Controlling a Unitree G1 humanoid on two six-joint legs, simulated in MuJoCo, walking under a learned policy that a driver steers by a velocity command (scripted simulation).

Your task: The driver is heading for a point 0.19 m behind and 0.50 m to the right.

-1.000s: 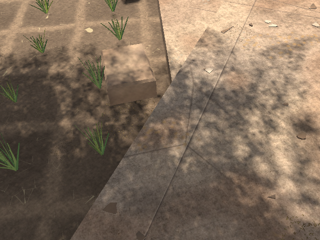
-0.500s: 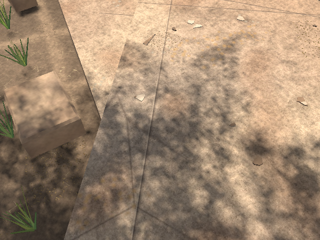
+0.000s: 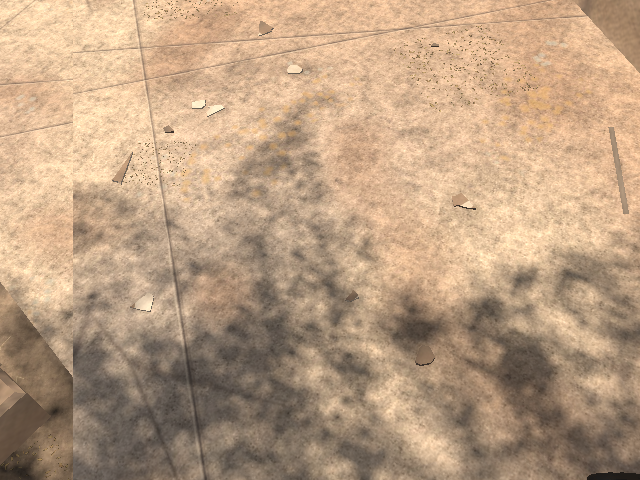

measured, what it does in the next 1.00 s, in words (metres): walks ahead, turning right: left foot, then right foot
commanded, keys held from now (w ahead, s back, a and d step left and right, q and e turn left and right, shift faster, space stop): e+shift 0.24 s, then w+e+shift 0.76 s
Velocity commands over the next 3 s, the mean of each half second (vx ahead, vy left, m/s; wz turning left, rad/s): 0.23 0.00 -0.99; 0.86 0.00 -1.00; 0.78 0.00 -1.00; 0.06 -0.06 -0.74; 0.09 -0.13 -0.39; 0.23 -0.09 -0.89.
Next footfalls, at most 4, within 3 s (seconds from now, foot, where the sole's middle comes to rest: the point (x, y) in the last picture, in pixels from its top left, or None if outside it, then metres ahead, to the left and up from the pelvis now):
0.26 left None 0.15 0.15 -0.77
0.90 right None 0.29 -0.29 -0.77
1.32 left None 0.64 -0.65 -0.77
1.70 right None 0.43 -0.89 -0.77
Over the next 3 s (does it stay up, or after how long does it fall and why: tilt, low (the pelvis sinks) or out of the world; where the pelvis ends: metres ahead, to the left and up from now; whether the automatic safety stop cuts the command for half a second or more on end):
stays up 0.41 -0.73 0.01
